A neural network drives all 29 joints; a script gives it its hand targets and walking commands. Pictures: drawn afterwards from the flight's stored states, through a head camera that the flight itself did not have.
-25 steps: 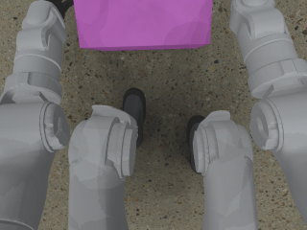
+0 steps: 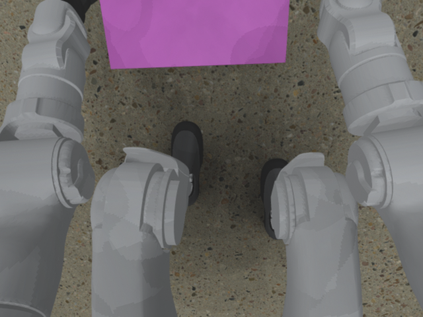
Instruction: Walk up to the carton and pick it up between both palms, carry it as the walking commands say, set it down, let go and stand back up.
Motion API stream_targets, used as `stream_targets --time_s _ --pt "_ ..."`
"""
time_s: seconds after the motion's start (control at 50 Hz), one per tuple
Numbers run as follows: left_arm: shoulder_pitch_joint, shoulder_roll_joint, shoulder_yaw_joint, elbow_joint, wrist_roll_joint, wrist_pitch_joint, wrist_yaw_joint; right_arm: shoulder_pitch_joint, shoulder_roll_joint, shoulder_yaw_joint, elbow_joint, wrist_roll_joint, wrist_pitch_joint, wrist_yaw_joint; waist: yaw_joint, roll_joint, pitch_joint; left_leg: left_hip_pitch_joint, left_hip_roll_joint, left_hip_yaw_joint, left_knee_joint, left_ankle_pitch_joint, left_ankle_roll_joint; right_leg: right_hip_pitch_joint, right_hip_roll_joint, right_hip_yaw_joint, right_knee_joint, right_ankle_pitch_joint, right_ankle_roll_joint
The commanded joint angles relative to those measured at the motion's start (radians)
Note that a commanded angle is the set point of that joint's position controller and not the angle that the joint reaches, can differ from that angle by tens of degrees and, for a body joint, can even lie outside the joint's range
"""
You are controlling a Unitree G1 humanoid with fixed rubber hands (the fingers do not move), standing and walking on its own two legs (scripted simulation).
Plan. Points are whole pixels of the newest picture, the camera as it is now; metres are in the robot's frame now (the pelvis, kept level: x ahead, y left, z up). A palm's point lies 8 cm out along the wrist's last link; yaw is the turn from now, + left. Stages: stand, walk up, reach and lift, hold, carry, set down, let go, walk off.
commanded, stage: set down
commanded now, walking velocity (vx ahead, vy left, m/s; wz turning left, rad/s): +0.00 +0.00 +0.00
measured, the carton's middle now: out of the picture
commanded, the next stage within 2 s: let go in 1.82 s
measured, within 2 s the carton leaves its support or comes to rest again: neither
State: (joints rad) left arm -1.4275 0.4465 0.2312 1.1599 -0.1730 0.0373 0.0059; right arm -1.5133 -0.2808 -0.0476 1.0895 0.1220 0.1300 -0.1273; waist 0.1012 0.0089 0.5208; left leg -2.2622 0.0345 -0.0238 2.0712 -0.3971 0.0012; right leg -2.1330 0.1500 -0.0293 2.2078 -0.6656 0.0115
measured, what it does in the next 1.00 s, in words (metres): rises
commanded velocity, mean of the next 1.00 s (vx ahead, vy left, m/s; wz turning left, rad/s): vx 0.00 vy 0.00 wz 0.00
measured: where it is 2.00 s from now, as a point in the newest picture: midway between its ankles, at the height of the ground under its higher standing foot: (232, 194)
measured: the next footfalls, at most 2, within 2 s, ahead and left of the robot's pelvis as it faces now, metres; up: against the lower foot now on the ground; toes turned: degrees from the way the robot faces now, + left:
none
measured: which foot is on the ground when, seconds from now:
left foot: down 0.00-1.00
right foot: down 0.00-1.00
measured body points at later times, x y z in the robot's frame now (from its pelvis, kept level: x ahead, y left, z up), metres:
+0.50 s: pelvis +0.00 +0.01 +0.00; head +0.39 +0.03 +0.21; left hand +0.50 +0.30 -0.22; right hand +0.58 -0.10 -0.21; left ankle +0.16 +0.13 -0.35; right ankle +0.09 -0.10 -0.35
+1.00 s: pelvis +0.00 +0.00 +0.07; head +0.37 +0.05 +0.31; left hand +0.52 +0.32 -0.05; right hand +0.60 -0.07 -0.06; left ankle +0.16 +0.13 -0.35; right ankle +0.09 -0.10 -0.35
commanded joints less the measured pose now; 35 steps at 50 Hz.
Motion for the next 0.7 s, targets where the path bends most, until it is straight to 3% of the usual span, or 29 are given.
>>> stream_targets --time_s 0.0,0.04,0.1,0.18,0.28,0.32,0.38,0.4,0.44,0.48,0.5,0.56,0.6,0.62,0.66,0.68 --pt "-0.303 0.191 0.117 0.005 0.001 -0.046 0.02 -0.398 -0.164 -0.005 -0.15 -0.017 -0.061 -0.007 0.083 -0.136 -1.122 0.581 -0.005 -0.007 -0.007 0.249 0.0 0.244 -0.094 0.089 -0.182 0.224 0.017" --pt "-0.301 0.199 0.112 -0.011 -0.007 -0.052 0.017 -0.401 -0.169 -0.001 -0.163 -0.01 -0.064 -0.003 0.08 -0.138 -1.133 0.577 -0.001 -0.005 0.0 0.269 0.0 0.25 -0.095 0.093 -0.178 0.244 0.018" --pt "-0.288 0.214 0.115 -0.021 -0.003 -0.06 0.013 -0.382 -0.149 0.021 -0.156 0.015 -0.063 0.01 0.105 -0.14 -1.137 0.589 0.006 -0.005 0.005 0.29 0.007 0.243 -0.096 0.095 -0.172 0.253 0.021" --pt "-0.27 0.224 0.108 -0.032 -0.006 -0.062 0.007 -0.376 -0.161 0.026 -0.159 0.032 -0.062 0.022 0.113 -0.133 -1.141 0.621 0.012 -0.01 0.006 0.315 0.008 0.219 -0.095 0.081 -0.158 0.248 0.022" --pt "-0.241 0.229 0.107 -0.053 -0.021 -0.062 0.004 -0.361 -0.199 0.019 -0.181 0.035 -0.066 0.028 0.109 -0.124 -1.172 0.682 0.016 -0.017 0.015 0.373 0.003 0.208 -0.097 0.064 -0.144 0.249 0.022" --pt "-0.248 0.25 0.119 -0.125 -0.033 -0.063 0.009 -0.362 -0.215 0.009 -0.249 0.038 -0.069 0.023 0.108 -0.119 -1.253 0.744 0.014 -0.017 0.012 0.421 0.001 0.239 -0.092 0.057 -0.148 0.269 0.023" --pt "-0.265 0.287 0.108 -0.324 -0.09 -0.051 0.021 -0.382 -0.254 0.001 -0.462 0.058 -0.059 -0.003 0.114 -0.141 -1.656 0.95 -0.002 -0.005 0.007 0.576 0.004 0.447 -0.08 0.036 -0.147 0.396 0.026" --pt "-0.27 0.317 0.112 -0.404 -0.105 -0.046 0.029 -0.387 -0.257 0.008 -0.54 0.077 -0.052 -0.013 0.129 -0.146 -1.803 1.034 -0.008 0.005 0.007 0.626 0.009 0.511 -0.072 0.028 -0.152 0.427 0.028" --pt "-0.279 0.349 0.106 -0.544 -0.139 -0.012 0.036 -0.374 -0.284 0.011 -0.656 0.084 -0.014 -0.036 0.134 -0.147 -2.029 1.158 -0.022 0.022 -0.011 0.66 0.009 0.644 -0.062 0.014 -0.168 0.465 0.026" --pt "-0.263 0.363 0.099 -0.589 -0.138 0.031 0.038 -0.325 -0.282 0.023 -0.635 0.081 0.04 -0.048 0.149 -0.111 -2.058 1.211 -0.029 0.035 -0.049 0.603 0.008 0.66 -0.058 0.008 -0.194 0.404 0.021" --pt "-0.226 0.362 0.104 -0.559 -0.122 0.052 0.037 -0.28 -0.269 0.028 -0.574 0.07 0.067 -0.048 0.163 -0.094 -2.009 1.196 -0.032 0.043 -0.069 0.545 0.007 0.638 -0.058 0.009 -0.214 0.351 0.017" --pt "-0.143 0.311 0.093 -0.407 -0.058 0.107 0.027 -0.209 -0.252 -0.004 -0.377 0.034 0.116 -0.031 0.16 -0.012 -1.728 1.088 -0.03 0.046 -0.15 0.309 -0.006 0.469 -0.059 0.002 -0.261 0.154 0.0" --pt "-0.119 0.276 0.084 -0.333 0.001 0.121 0.02 -0.183 -0.237 -0.041 -0.239 0.03 0.121 -0.006 0.152 0.041 -1.51 1.015 -0.021 0.027 -0.198 0.15 -0.007 0.319 -0.059 0.0 -0.284 0.033 -0.014" --pt "-0.128 0.254 0.073 -0.318 0.018 0.123 0.018 -0.177 -0.245 -0.072 -0.18 0.024 0.118 0.007 0.126 0.062 -1.41 0.99 -0.016 0.012 -0.221 0.077 -0.012 0.247 -0.059 -0.005 -0.297 -0.022 -0.022" --pt "-0.176 0.244 0.06 -0.376 0.049 0.122 0.016 -0.195 -0.261 -0.109 -0.161 0.024 0.111 0.026 0.098 0.099 -1.361 0.995 -0.015 0.003 -0.252 0.011 -0.018 0.215 -0.058 -0.003 -0.324 -0.039 -0.036" --pt "-0.202 0.239 0.05 -0.403 0.046 0.124 0.014 -0.223 -0.258 -0.107 -0.181 0.039 0.107 0.03 0.1 0.104 -1.38 1.032 -0.016 -0.006 -0.265 0.004 -0.015 0.22 -0.057 -0.006 -0.332 -0.035 -0.039"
